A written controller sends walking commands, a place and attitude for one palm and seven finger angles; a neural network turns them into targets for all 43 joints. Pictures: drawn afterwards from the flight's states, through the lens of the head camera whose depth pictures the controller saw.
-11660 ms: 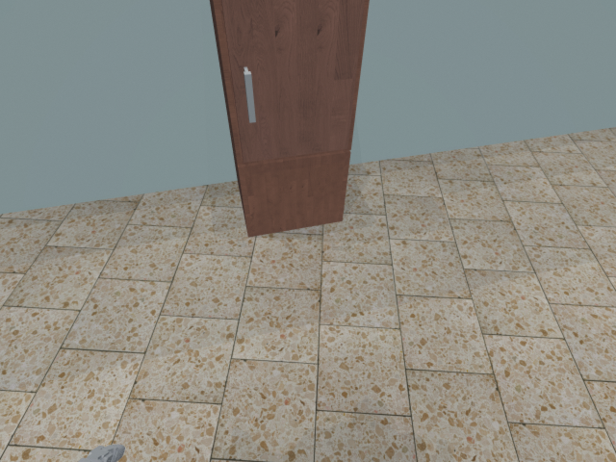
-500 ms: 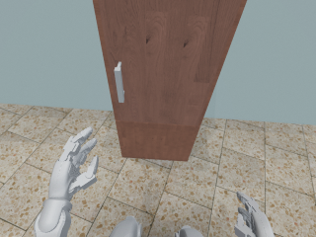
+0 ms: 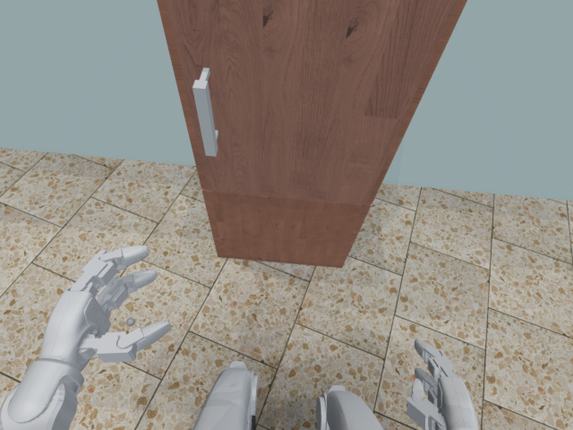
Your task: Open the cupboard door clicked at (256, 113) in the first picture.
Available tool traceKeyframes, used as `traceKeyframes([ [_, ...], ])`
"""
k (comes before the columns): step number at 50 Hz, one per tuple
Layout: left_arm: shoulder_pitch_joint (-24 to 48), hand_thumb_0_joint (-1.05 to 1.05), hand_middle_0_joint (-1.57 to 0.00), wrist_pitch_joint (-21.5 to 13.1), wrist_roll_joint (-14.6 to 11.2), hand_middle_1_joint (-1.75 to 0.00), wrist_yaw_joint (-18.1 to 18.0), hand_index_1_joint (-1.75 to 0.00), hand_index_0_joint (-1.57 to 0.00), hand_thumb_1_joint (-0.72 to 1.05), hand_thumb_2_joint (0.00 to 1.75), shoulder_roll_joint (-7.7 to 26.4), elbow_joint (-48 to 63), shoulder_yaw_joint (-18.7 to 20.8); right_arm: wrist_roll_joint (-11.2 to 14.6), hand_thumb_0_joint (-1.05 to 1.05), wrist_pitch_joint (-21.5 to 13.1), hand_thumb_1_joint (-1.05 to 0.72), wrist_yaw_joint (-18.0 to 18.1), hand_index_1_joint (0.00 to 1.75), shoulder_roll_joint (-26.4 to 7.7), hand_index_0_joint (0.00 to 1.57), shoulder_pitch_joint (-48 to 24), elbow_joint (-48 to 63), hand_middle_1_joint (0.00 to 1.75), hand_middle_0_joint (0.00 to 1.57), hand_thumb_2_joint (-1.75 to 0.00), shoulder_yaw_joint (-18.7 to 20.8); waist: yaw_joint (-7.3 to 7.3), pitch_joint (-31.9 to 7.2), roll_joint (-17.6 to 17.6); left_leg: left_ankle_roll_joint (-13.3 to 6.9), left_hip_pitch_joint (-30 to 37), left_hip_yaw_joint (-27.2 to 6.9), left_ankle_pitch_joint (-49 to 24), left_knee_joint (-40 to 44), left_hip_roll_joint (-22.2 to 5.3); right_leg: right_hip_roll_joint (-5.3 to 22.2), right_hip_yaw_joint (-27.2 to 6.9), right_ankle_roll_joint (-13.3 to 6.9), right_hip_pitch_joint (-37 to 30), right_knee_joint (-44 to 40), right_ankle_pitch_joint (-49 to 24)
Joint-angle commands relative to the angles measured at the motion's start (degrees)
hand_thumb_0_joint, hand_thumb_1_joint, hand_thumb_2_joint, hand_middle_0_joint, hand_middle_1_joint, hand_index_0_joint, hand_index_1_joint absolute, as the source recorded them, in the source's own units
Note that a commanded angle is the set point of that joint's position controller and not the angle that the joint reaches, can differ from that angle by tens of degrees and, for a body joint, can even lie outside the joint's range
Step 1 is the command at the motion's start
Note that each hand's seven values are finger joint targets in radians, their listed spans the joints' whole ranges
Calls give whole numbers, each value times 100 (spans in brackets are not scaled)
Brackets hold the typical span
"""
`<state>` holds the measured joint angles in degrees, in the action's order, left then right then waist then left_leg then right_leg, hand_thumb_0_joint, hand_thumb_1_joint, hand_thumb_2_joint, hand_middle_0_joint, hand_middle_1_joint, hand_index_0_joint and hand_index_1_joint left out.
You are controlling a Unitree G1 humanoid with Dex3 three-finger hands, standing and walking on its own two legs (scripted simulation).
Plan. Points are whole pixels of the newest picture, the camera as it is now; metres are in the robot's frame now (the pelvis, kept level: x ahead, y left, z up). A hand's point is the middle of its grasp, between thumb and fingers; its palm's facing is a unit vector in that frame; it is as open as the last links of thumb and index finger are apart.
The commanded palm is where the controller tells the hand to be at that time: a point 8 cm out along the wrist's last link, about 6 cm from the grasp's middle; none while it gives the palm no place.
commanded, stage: raise the hand with hooked fingers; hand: left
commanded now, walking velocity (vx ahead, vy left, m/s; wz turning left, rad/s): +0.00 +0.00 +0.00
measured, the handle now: (208, 114) +0.62 +0.18 +0.03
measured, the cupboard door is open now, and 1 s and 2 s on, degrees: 0 0 0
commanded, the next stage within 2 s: move the hooked fingers beside the handle in 1.28 s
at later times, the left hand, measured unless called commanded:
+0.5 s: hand (94, 279) +0.29 +0.26 +0.04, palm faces +0.04 -1.00 -0.07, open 13.6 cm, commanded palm +0.26 +0.31 +0.04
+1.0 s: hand (97, 269) +0.30 +0.27 +0.03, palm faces -0.03 -1.00 -0.05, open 14.0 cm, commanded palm +0.28 +0.32 +0.04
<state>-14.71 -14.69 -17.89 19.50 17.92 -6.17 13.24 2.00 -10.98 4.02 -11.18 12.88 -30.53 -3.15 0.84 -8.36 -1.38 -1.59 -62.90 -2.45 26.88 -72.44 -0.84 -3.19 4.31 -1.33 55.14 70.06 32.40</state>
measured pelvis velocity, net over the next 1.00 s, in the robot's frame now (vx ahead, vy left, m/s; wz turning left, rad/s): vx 0.02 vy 0.01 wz -0.01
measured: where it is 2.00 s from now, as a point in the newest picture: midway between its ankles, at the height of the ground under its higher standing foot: outside the picture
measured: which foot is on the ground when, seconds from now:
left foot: down 0.00-1.00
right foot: down 0.00-1.00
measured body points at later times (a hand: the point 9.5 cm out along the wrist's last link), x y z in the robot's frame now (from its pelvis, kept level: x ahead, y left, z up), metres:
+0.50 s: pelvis +0.03 +0.00 +0.00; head +0.12 +0.03 +0.44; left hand +0.28 +0.32 +0.05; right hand +0.22 -0.23 -0.07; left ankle +0.07 +0.10 -0.63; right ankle +0.02 -0.11 -0.63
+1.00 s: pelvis +0.02 +0.01 +0.00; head +0.11 +0.03 +0.44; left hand +0.30 +0.32 +0.04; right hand +0.16 -0.26 -0.08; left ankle +0.07 +0.10 -0.63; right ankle +0.02 -0.11 -0.63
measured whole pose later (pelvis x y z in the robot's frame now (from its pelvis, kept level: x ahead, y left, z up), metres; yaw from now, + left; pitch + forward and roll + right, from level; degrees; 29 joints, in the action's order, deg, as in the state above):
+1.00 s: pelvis +0.02 +0.01 +0.00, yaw -1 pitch +21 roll -4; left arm -3.0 -21.8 -21.2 29.7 24.1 -21.9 23.7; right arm 2.3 -9.1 2.9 -16.0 16.0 -30.5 -1.2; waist 2.0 -9.9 -1.1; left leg -2.1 -64.2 -1.3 28.1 -71.5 -1.0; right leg -3.3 3.0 -0.9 56.7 69.0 33.1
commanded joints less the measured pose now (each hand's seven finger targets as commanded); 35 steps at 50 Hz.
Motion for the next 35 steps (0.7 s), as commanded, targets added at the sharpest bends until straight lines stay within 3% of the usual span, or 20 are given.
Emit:
traceKeyframes([
  [1,-268,0,-27,-1050,-262,-93,-334,-93,-27,-8,48,876,1907,1058,-71,0,-364,-90,-21,30,-806,20,-288,739,30,20,-90,613,-376,-2035,-425,33,1988,-133,-1729,992,-5,45,-174,-78,-830,-934,-1636],
  [4,-176,0,-27,-1360,-77,-98,-214,-98,-27,-15,45,669,1188,738,-120,0,-339,-90,-113,30,-910,20,-183,488,30,20,-90,659,-61,-1459,-386,38,1678,-173,-1658,787,-18,36,-101,-56,-259,-780,-1590],
  [5,-129,0,-28,-1383,-55,-99,-97,-99,-28,-17,44,594,909,616,-102,0,-329,-90,-115,30,-983,20,-146,444,30,20,-90,684,63,-1305,-216,21,1576,-182,-1517,734,-27,34,-109,-30,-78,-794,-1498],
  [7,-8,0,-28,-1330,-110,-102,220,-102,-28,-22,42,561,600,496,-57,0,-338,-90,-98,30,-1112,20,-54,468,30,20,-90,711,128,-1207,-139,2,1500,-207,-1384,735,-21,20,-114,-45,24,-810,-1368],
  [10,187,0,-29,-1176,-326,-107,601,-107,-29,-29,39,966,763,834,12,0,-380,-90,-49,30,-1248,20,12,572,30,20,-90,751,13,-1829,-257,-16,1762,-176,-1560,788,-8,61,-193,-25,-300,-882,-1566],
  [12,272,0,-29,-1147,-458,-110,679,-110,-29,-34,37,1307,989,1210,1,0,-412,-90,-24,30,-1258,20,44,626,30,20,-90,762,-113,-2199,-338,-12,1981,-179,-2007,737,-3,35,-197,-50,-460,-785,-1923],
  [14,287,0,-29,-1265,-530,-112,613,-112,-29,-38,35,1406,1393,1393,-15,0,-436,-90,-40,30,-1195,20,31,643,30,20,-90,759,-220,-2482,-591,29,2378,-188,-2403,800,-34,61,-171,-56,-507,-751,-2101],
  [17,274,0,-30,-1395,-539,-117,391,-117,-30,-45,32,1425,1332,1587,-55,0,-407,-90,-80,30,-1130,20,39,580,30,20,-90,754,-273,-2358,-676,99,2464,-233,-2662,803,-59,13,-94,-96,-373,-667,-2066],
  [19,332,0,-30,-1342,-466,-120,343,-120,-30,-50,30,1182,932,1407,-58,0,-317,-90,-122,30,-1124,20,-2,575,30,20,-90,734,-172,-2020,-731,117,2312,-214,-2303,847,-62,29,-50,-66,-135,-702,-1787],
  [22,619,0,-30,-1089,-369,-120,499,-120,-30,-50,30,1073,105,1195,-24,0,-192,-90,-106,30,-1243,20,78,607,30,20,-90,705,25,-1508,-354,69,1854,-220,-1609,885,-50,-18,-35,-63,48,-807,-1407],
  [23,805,0,-30,-991,-368,-120,602,-120,-30,-50,30,1105,-30,1153,-6,0,-163,-90,-95,30,-1298,20,83,653,30,20,-90,691,69,-1525,-230,41,1747,-194,-1397,888,-38,-1,-63,-33,26,-854,-1325],
  [26,1226,0,-30,-828,-401,-120,877,-120,-30,-50,30,1349,-108,1168,36,0,-132,-90,-40,30,-1385,20,111,771,30,20,-90,650,75,-1620,-297,-5,1746,-190,-1123,961,-20,15,-136,-42,-80,-1003,-1112],
  [30,1705,0,-30,-1060,-456,-120,944,-120,-30,-50,30,1775,244,1492,8,0,-172,-90,-12,30,-1367,20,99,799,30,20,-90,622,-29,-2054,-524,-3,2108,-224,-1375,939,-42,6,-173,-92,-139,-952,-1173],
  [32,1808,0,-30,-1223,-501,-120,875,-120,-30,-50,30,1983,274,1712,-24,0,-197,-90,-16,30,-1349,20,107,773,30,20,-90,601,-98,-2053,-657,33,2139,-252,-1433,928,-48,-16,-163,-134,-97,-886,-1144],
  [35,1865,0,-30,-1280,-476,-120,811,-120,-30,-50,30,1945,-115,1722,-12,0,-148,-90,-29,30,-1339,20,60,697,30,20,-90,569,-76,-1800,-729,48,2010,-256,-966,1038,-52,-5,-155,-110,96,-936,-758],
])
